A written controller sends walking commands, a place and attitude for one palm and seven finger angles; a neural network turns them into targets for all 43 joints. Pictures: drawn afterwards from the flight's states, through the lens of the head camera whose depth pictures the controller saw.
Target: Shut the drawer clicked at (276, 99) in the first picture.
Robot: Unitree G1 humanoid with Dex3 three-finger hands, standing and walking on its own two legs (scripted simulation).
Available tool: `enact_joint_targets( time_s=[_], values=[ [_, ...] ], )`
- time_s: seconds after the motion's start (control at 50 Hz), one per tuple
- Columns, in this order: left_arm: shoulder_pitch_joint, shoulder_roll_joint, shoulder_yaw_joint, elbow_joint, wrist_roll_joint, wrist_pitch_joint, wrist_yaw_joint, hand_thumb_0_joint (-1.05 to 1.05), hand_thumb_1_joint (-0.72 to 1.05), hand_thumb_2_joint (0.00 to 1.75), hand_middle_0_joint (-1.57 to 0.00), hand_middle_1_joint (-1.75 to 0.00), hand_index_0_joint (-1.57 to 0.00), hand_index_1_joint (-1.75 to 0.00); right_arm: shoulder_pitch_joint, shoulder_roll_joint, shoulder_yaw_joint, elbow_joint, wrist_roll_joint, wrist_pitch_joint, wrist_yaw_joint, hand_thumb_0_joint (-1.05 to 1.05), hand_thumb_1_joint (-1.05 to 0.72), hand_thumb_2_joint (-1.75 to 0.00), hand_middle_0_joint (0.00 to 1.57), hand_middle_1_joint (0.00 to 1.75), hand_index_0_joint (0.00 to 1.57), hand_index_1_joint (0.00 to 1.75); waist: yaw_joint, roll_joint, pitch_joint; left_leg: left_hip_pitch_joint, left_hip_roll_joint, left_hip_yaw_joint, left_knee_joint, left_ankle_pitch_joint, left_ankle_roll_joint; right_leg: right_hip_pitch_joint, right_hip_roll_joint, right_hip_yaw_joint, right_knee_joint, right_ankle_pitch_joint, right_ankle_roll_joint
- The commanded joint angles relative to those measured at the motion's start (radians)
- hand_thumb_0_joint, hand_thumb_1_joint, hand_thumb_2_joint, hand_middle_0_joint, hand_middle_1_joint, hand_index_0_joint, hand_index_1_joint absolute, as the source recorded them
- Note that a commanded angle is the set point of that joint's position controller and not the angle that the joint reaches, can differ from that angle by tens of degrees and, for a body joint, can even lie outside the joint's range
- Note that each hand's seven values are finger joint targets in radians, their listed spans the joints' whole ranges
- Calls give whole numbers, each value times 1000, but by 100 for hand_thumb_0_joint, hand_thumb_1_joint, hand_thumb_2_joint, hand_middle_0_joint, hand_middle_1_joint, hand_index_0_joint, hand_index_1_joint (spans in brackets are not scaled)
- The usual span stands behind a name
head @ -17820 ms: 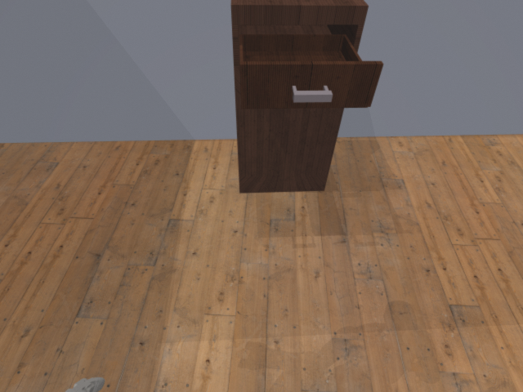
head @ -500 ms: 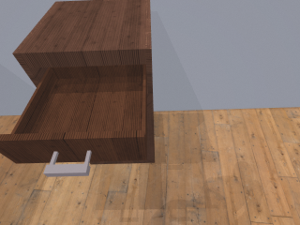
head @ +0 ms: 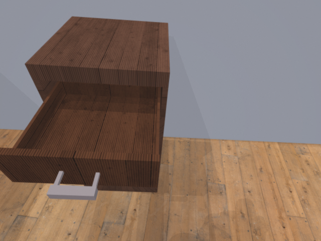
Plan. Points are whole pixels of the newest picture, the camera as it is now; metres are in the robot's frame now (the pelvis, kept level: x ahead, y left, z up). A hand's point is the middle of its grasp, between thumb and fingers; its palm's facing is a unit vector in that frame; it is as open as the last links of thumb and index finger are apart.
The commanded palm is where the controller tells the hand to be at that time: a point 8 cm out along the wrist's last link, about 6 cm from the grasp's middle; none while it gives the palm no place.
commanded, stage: come to a stop and stand still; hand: left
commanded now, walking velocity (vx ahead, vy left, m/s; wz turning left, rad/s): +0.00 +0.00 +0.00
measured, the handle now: (76, 184) +0.25 +0.23 +0.00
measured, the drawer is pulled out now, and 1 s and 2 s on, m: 0.30 0.30 0.30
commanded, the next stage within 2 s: look again from close up in 0.70 s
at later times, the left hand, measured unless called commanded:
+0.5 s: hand out of the picture -0.03 +0.19 -0.18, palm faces +0.02 -0.99 -0.15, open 7.4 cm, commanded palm none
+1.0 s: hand out of the picture -0.03 +0.20 -0.18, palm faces +0.02 -0.99 -0.13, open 7.4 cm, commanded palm none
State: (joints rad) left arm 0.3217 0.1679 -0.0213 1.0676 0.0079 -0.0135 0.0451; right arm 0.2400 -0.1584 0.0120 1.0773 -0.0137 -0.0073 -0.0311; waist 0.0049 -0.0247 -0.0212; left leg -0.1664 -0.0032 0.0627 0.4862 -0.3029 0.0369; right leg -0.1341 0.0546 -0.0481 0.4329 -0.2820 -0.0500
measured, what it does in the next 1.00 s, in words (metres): shifts its weight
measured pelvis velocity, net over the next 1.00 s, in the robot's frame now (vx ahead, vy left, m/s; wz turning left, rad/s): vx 0.00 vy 0.05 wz -0.02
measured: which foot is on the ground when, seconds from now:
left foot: down 0.00-1.00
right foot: down 0.00-1.00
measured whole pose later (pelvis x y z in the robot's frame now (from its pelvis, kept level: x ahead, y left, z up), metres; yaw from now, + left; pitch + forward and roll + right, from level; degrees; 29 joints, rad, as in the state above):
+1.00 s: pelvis +0.00 +0.05 +0.00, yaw -1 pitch -1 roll -1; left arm 0.35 0.13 -0.02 1.12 0.01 0.00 0.05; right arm 0.32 -0.12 0.03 1.15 -0.01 -0.03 -0.04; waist 0.01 -0.04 0.00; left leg -0.13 -0.08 0.11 0.40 -0.26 0.12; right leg -0.14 -0.02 0.00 0.43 -0.27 0.03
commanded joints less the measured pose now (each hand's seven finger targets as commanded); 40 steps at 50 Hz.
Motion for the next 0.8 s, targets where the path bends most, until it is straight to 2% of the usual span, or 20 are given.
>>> enact_joint_targets(
  time_s=[0.0, 0.04, 0.08, 0.16, 0.24, 0.38, 0.44, 0.5, 0.56, 0.62, 0.78],
  values=[
    [65, 88, 20, -30, 3, -16, 3, 0, 90, 90, -20, -30, -20, -30, 54, -107, -9, -20, 2, -14, -2, 0, -90, -90, 20, 30, 20, 30, -7, 30, 78, -17, 113, -125, -102, 205, 12, -40, -152, 138, -71, 227, 2],
    [71, 87, 19, -24, 2, -17, 2, 0, 90, 90, -20, -30, -20, -30, 57, -108, -6, -14, 2, -16, -2, 0, -90, -90, 20, 30, 20, 30, -5, 25, 74, -13, 113, -126, -109, 202, 14, -36, -157, 137, -71, 223, 1],
    [74, 84, 18, -18, 2, -14, 1, 0, 90, 90, -20, -30, -20, -30, 65, -111, -3, -6, 3, -18, -2, 0, -90, -90, 20, 30, 20, 30, -1, 47, 75, -14, 114, -129, -121, 210, 18, -32, -152, 128, -66, 198, 2],
    [84, 80, 15, -7, 0, -13, 1, 0, 90, 90, -20, -30, -20, -30, 80, -106, 3, 10, 6, -21, -3, 0, -90, -90, 20, 30, 20, 30, 1, 24, 84, -10, 114, -133, -134, 230, 23, -28, -154, 121, -61, 209, 2],
    [93, 70, 14, 6, 1, -11, 3, 0, 90, 90, -20, -30, -20, -30, 94, -102, 4, 25, 6, -19, -3, 0, -90, -90, 20, 30, 20, 30, 1, 11, 117, -27, 112, -138, -144, 185, 25, -44, -155, 122, -66, 168, 2],
    [106, 51, 12, 18, 2, -4, 3, 0, 90, 90, -20, -30, -20, -30, 122, -95, 5, 41, 7, -23, -7, 0, -90, -90, 20, 30, 20, 30, 2, 42, 121, -19, 123, -153, -181, 175, 32, -60, -143, 101, -50, 121, 11],
    [109, 45, 10, 23, 3, -3, 3, 0, 90, 90, -20, -30, -20, -30, 130, -93, 4, 44, 8, -22, -6, 0, -90, -90, 20, 30, 20, 30, 0, 31, 122, -21, 123, -159, -190, 147, 33, -64, -143, 100, -49, 113, 12],
    [116, 39, 10, 26, 4, -3, 4, 0, 90, 90, -20, -30, -20, -30, 137, -89, 4, 49, 9, -25, -8, 0, -90, -90, 20, 30, 20, 30, 1, 37, 109, 1, 129, -161, -190, 198, 36, -70, -142, 92, -42, 122, 16],
    [118, 38, 11, 29, 3, -3, 5, 0, 90, 90, -20, -30, -20, -30, 147, -83, 2, 50, 11, -27, -10, 0, -90, -90, 20, 30, 20, 30, -2, 17, 95, 15, 125, -151, -176, 261, 35, -60, -143, 93, -36, 150, 17],
    [124, 31, 11, 33, 2, -2, 7, 0, 90, 90, -20, -30, -20, -30, 150, -81, 3, 54, 10, -28, -12, 0, -90, -90, 20, 30, 20, 30, 0, 34, 99, 26, 127, -152, -172, 296, 34, -68, -145, 91, -34, 147, 19],
    [125, 24, 11, 35, 2, 3, 9, 0, 90, 90, -20, -30, -20, -30, 153, -79, 3, 56, 10, -27, -15, 0, -90, -90, 20, 30, 20, 30, 0, 38, 126, 26, 129, -152, -177, 322, 30, -84, -142, 91, -31, 139, 23]
  ],
)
